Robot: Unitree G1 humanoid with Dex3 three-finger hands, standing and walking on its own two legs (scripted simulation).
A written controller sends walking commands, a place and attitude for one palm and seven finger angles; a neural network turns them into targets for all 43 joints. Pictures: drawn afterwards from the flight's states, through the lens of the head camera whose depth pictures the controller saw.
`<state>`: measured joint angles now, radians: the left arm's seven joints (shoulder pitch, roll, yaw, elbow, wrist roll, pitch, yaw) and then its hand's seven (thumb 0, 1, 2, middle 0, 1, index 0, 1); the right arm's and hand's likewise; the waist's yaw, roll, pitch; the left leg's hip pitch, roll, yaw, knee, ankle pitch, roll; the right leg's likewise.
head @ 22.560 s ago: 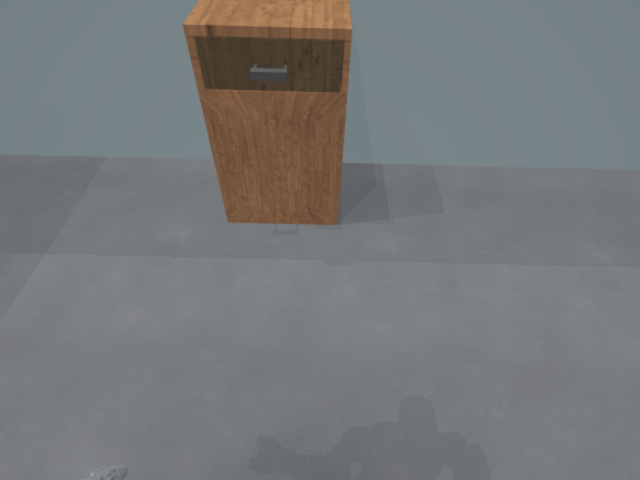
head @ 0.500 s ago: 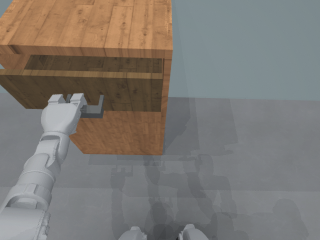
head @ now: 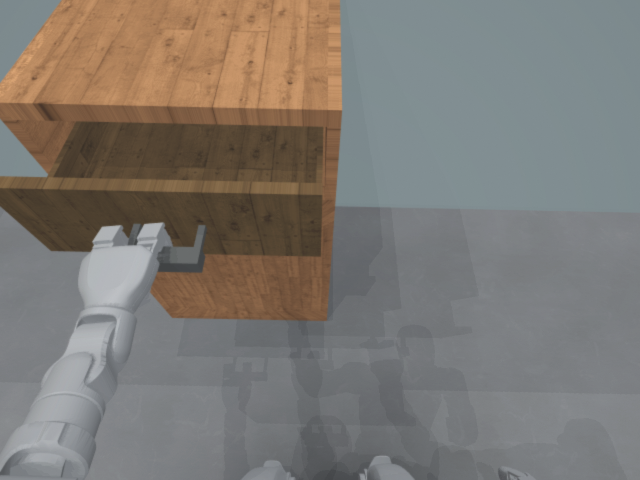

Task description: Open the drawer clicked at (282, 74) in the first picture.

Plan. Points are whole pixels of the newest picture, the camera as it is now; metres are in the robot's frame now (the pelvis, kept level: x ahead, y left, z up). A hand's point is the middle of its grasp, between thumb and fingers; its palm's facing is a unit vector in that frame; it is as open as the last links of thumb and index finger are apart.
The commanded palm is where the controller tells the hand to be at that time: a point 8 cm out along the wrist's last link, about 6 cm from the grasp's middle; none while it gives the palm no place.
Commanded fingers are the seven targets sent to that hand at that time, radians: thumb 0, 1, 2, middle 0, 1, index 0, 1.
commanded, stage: pull the drawer open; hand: left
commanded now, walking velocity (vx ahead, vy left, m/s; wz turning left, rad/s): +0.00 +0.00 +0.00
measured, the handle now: (165, 245) +0.42 +0.24 -0.01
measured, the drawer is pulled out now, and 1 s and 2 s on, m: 0.12 0.25 0.30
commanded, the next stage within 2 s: open the thumb to release the handle in 1.46 s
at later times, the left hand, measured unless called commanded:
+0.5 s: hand (127, 335) +0.29 +0.27 -0.03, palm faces -0.03 -0.05 -1.00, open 6.1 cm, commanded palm +0.26 +0.26 +0.02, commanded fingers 0.00 0.90 0.90 -0.40 -1.35 -0.40 -1.35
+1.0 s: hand (112, 388) +0.23 +0.26 -0.03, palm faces -0.04 -0.04 -1.00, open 6.0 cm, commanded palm +0.20 +0.25 +0.02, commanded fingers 0.00 0.90 0.90 -0.40 -1.35 -0.40 -1.35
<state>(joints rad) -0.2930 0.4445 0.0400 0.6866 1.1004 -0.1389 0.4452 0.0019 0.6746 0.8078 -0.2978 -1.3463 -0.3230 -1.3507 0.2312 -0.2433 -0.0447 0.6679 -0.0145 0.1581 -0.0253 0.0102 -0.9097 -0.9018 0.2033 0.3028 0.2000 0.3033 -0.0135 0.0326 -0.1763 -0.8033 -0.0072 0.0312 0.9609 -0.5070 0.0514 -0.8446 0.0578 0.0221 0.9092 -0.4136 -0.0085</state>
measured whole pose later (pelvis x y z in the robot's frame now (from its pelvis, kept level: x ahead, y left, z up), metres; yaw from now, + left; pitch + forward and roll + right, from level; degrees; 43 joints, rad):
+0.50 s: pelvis +0.00 +0.00 +0.00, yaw +0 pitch +17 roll -1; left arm -0.03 0.41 0.03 0.45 1.08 -0.08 0.46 0.01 0.68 0.78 -0.30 -1.32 -0.34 -1.35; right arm 0.18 -0.23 -0.03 0.63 -0.02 0.12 -0.03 0.01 -0.91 -0.90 0.20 0.30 0.20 0.30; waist 0.01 0.03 -0.17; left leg -0.74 -0.01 0.03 0.95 -0.51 0.04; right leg -0.79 0.06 0.02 0.91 -0.42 -0.02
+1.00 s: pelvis +0.00 -0.01 +0.00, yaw +1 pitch +16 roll -1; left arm 0.25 0.39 0.05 0.22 1.08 -0.08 0.49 0.01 0.68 0.77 -0.31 -1.29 -0.35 -1.35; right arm 0.14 -0.23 -0.03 0.61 -0.03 0.09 -0.02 0.01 -0.91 -0.90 0.20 0.30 0.20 0.30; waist 0.03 0.03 -0.16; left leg -0.73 -0.01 0.02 0.98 -0.53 0.03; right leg -0.79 0.06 0.01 0.95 -0.45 -0.03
